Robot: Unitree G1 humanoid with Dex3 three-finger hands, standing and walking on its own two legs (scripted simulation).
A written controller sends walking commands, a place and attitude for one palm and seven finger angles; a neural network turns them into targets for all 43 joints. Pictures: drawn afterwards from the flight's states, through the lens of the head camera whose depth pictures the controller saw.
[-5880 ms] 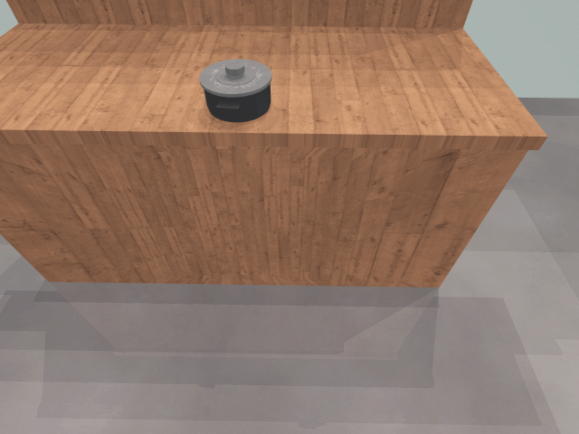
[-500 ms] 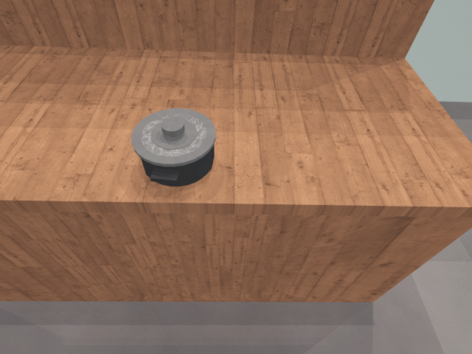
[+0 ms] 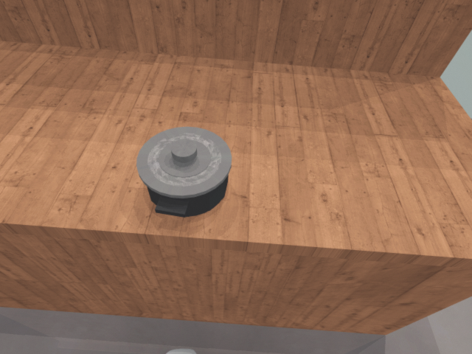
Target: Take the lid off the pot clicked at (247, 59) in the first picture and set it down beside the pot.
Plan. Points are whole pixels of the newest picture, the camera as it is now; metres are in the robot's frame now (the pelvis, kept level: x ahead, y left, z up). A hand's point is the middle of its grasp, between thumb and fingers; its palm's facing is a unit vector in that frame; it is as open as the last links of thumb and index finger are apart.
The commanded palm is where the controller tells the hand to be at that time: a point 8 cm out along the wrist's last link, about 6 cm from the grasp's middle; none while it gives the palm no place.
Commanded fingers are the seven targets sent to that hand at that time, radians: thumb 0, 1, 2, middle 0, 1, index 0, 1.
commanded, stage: come to a stop and stand still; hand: left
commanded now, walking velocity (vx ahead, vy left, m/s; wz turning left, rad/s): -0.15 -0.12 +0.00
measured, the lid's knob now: (184, 150) +0.43 +0.13 +0.10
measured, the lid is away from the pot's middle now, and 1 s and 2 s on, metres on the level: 0.00 0.00 0.00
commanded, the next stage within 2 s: look again from close up in 1.34 s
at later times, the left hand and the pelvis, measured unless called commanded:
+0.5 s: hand out of the picture -0.04 +0.15 -0.16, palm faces +0.05 -0.98 -0.18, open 7.4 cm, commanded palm none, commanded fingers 0.00 0.90 0.90 -0.20 -0.30 -0.20 -0.30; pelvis -0.05 -0.02 +0.01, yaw +1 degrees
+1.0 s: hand out of the picture -0.09 +0.17 -0.16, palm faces +0.07 -0.98 -0.16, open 7.4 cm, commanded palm none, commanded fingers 0.00 0.90 0.90 -0.20 -0.30 -0.20 -0.30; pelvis -0.07 +0.01 +0.02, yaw +1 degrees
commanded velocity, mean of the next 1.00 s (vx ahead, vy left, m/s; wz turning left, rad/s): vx -0.01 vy -0.02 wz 0.00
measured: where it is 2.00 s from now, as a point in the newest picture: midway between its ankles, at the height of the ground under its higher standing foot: outside the picture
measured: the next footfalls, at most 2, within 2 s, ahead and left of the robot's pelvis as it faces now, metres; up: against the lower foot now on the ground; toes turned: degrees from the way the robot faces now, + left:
right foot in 0.24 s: -0.02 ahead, -0.12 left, +0.00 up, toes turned +0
left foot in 0.46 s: +0.03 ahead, +0.11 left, +0.00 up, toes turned +0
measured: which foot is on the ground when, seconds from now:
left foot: down 0.00-0.30, up 0.32-0.44, down 0.46-1.00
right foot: up 0.00-0.22, down 0.24-1.00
